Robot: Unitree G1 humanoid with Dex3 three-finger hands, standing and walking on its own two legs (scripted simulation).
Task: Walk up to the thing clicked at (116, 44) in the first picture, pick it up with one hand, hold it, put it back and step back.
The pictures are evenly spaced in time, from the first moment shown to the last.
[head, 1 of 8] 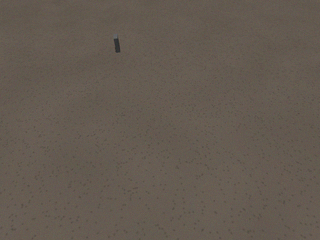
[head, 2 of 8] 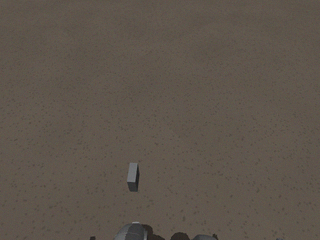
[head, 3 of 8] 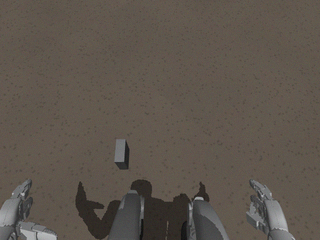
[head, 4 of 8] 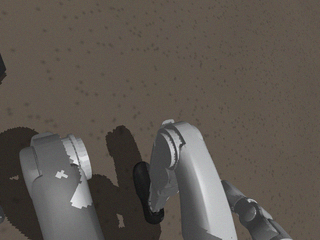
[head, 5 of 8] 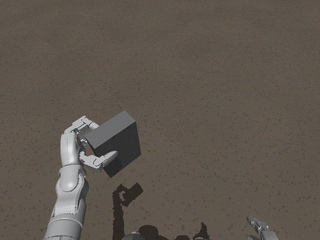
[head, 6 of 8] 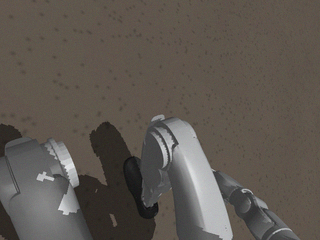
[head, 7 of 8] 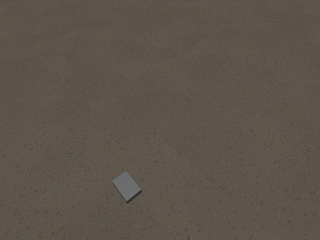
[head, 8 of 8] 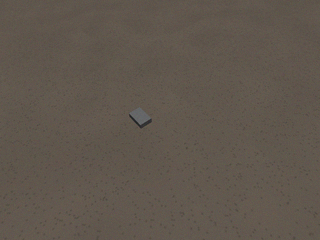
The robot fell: no
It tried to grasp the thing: yes
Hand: left
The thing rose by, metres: 0.67
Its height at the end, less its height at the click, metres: -0.06
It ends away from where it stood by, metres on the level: 0.12
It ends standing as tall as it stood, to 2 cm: no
